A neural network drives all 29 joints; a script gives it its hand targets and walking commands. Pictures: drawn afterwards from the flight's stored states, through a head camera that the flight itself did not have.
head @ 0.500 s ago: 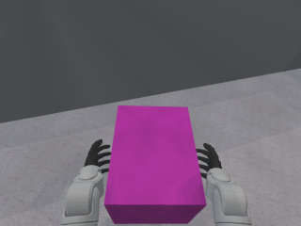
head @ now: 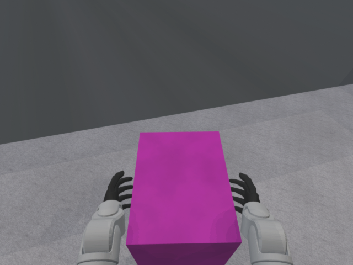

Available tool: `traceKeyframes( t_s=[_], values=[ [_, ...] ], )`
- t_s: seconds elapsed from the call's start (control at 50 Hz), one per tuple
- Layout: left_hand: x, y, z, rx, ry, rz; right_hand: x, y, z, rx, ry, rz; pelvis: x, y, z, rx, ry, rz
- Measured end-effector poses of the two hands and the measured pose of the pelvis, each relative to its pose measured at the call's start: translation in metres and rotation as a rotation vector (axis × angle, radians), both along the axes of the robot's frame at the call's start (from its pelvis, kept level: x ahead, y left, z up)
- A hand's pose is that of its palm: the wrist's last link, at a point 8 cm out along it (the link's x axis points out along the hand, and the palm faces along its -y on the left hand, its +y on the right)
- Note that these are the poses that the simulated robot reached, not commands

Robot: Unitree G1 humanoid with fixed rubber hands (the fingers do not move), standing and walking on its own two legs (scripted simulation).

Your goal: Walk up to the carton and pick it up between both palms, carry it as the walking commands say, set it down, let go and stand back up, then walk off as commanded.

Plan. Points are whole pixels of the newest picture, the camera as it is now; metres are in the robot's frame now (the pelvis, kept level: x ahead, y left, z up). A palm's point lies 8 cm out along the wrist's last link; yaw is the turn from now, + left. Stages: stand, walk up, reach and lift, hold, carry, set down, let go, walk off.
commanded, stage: hold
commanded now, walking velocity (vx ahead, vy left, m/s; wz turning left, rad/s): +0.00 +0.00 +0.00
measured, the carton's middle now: (180, 197) +0.35 -0.01 -0.04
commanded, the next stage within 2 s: set down in 0.30 s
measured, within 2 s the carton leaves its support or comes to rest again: neither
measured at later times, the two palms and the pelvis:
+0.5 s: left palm (123, 194) +0.30 +0.12 +0.05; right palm (258, 197) +0.29 -0.18 +0.04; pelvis +0.01 -0.04 +0.00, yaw -1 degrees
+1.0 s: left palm (124, 190) +0.34 +0.13 -0.01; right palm (242, 201) +0.32 -0.17 -0.03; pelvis +0.04 -0.02 +0.00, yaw +0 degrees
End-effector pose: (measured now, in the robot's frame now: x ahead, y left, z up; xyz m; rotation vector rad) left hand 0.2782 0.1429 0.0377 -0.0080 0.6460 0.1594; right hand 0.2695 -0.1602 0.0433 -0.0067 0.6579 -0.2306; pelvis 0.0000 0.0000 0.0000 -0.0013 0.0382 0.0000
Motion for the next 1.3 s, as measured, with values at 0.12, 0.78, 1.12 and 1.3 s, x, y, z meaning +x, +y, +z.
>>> traceKeyframes(
  t_s=[0.12,0.78,1.12,1.3],
  values=[
    [0.013,-0.021,0.004,0.017,-0.021,-0.036,0.003,-0.021,-0.001,0.015,-0.018,-0.032,0.007,-0.011,0.000,0.008,0.002,0.000],
    [0.039,-0.015,-0.020,-0.069,-0.004,-0.005,0.033,-0.020,-0.043,0.036,0.067,0.034,0.017,-0.030,0.000,0.016,0.012,-0.003],
    [0.076,-0.010,-0.060,-0.053,0.002,-0.011,0.057,-0.012,-0.090,0.032,0.097,0.020,0.043,-0.014,-0.002,0.011,0.047,0.012],
    [0.074,-0.012,-0.096,-0.013,-0.015,0.007,0.054,-0.011,-0.126,0.031,0.084,0.030,0.039,-0.016,-0.015,0.020,0.134,0.021]
  ],
)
